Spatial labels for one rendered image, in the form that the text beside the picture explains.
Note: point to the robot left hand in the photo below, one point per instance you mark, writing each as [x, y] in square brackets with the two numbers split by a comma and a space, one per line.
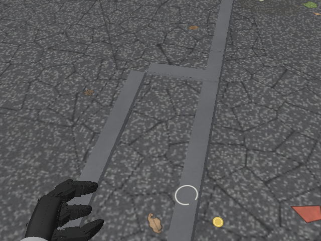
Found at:
[52, 212]

